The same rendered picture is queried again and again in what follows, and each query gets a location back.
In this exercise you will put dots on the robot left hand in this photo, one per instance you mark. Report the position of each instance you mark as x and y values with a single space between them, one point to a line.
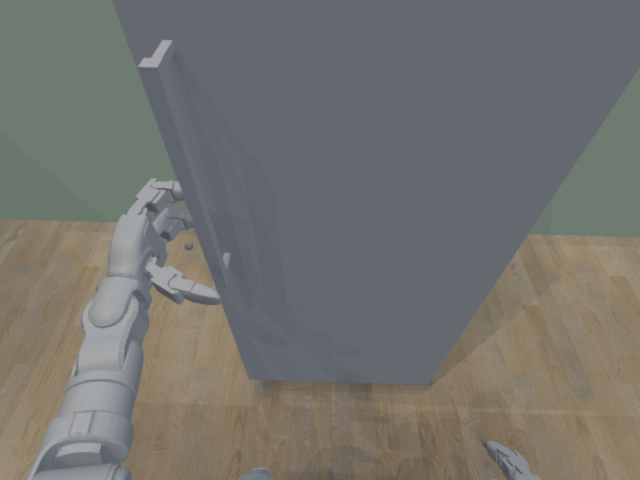
135 239

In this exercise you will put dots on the robot left shin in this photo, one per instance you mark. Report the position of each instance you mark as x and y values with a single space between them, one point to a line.
261 470

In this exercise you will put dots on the left robot forearm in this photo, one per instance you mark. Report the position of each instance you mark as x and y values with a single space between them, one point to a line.
93 426

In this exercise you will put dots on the handle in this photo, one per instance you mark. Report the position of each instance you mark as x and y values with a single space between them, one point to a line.
156 81

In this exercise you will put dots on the robot right hand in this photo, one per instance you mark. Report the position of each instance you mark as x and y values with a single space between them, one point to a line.
513 465

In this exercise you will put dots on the fridge door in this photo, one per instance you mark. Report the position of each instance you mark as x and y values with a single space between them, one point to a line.
373 166

